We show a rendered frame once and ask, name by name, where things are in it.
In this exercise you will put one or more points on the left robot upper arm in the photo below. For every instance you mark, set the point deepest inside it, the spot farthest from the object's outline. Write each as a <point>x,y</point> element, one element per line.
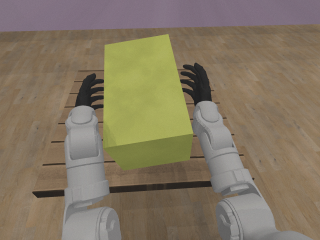
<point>101,223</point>

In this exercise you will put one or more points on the robot right forearm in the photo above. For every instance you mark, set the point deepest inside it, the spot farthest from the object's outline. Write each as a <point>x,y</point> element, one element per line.
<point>228,175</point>

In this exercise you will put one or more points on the carton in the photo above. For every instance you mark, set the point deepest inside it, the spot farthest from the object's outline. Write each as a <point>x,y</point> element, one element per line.
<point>145,116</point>

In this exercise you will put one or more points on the right robot hand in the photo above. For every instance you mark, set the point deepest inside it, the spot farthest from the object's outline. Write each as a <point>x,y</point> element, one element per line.
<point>201,85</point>

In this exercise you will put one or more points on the right robot upper arm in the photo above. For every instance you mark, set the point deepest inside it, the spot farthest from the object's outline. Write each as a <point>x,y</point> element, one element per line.
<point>247,217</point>

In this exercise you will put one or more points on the robot left forearm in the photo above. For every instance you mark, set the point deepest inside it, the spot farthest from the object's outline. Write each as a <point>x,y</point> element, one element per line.
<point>84,158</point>

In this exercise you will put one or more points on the left robot hand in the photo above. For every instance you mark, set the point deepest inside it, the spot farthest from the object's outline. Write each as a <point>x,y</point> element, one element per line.
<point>84,96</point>

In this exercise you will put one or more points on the table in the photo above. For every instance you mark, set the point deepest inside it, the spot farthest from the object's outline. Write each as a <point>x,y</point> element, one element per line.
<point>193,173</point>

